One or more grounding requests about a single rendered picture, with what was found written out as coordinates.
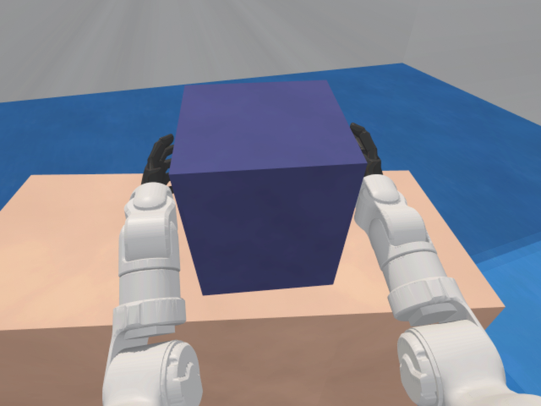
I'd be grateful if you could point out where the robot right hand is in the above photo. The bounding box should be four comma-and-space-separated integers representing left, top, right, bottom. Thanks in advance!
350, 123, 383, 177

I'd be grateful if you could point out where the carton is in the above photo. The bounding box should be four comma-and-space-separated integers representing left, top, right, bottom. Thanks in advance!
168, 80, 368, 296

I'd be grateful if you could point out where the pedestal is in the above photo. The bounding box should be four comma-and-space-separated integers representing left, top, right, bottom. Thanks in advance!
0, 171, 505, 406

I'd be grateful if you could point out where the robot right forearm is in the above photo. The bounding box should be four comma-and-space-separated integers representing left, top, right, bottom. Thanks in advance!
354, 174, 506, 384

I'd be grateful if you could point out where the right robot upper arm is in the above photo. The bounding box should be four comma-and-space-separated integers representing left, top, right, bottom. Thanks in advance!
397, 320, 541, 406

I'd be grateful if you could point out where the robot left forearm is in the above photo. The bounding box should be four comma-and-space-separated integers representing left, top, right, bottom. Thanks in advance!
102, 182, 186, 406

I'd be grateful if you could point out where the robot left hand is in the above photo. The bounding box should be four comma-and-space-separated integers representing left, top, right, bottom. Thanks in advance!
141, 134, 174, 194

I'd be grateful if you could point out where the left robot upper arm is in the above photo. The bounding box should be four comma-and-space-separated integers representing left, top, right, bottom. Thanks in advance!
104, 340, 203, 406

